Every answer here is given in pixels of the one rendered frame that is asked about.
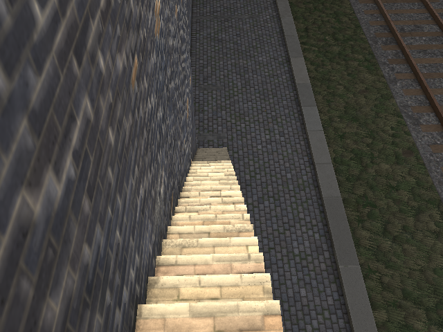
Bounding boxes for stairs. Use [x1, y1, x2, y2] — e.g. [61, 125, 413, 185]
[135, 147, 283, 332]

